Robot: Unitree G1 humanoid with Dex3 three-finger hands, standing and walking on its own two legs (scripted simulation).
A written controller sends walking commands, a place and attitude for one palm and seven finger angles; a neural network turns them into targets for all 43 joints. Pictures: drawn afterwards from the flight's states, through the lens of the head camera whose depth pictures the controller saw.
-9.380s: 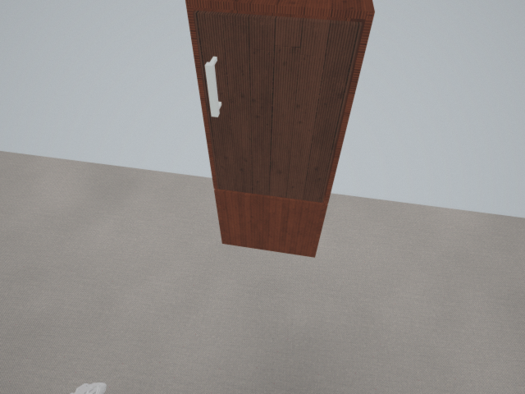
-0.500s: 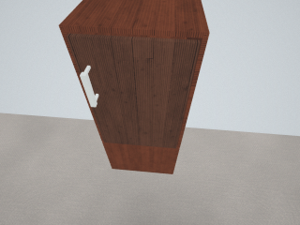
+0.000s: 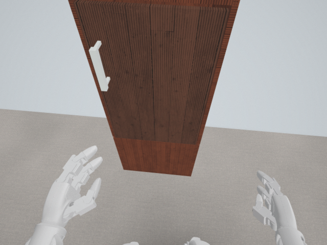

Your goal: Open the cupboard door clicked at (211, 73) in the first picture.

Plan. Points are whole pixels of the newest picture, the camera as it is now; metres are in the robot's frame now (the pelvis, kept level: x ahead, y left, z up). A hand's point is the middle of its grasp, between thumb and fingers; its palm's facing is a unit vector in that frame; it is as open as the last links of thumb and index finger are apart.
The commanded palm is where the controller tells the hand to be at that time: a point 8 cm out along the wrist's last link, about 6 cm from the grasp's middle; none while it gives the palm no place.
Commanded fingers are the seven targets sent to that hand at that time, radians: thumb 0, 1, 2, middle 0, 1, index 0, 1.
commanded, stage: raise the hand with hooked fingers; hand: left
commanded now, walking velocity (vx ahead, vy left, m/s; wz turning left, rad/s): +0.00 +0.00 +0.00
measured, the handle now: (101, 67) +0.59 +0.23 +0.11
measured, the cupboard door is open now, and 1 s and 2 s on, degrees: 0 0 0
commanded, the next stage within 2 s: move the hooked fingers beside the handle in 1.76 s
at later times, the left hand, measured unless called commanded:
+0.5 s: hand (61, 186) +0.23 +0.23 +0.06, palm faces -0.03 -1.00 -0.06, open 11.1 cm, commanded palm +0.20 +0.29 +0.07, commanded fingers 0.00 -0.10 0.47 -0.27 -0.94 -0.27 -0.94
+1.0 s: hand (35, 157) +0.27 +0.29 +0.10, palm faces +0.00 -1.00 -0.05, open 13.7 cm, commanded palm +0.24 +0.34 +0.11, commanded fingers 0.00 -0.50 0.30 -0.30 -1.20 -0.30 -1.20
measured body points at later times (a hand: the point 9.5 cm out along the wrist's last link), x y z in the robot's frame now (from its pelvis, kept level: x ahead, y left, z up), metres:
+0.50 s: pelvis -0.01 +0.03 +0.00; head +0.04 +0.03 +0.45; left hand +0.22 +0.29 +0.06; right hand +0.13 -0.20 -0.08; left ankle -0.01 +0.12 -0.68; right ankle +0.04 -0.09 -0.68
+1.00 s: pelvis +0.01 +0.03 +0.03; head +0.04 +0.04 +0.47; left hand +0.26 +0.34 +0.11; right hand +0.20 -0.19 -0.04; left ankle -0.01 +0.12 -0.68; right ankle +0.04 -0.09 -0.68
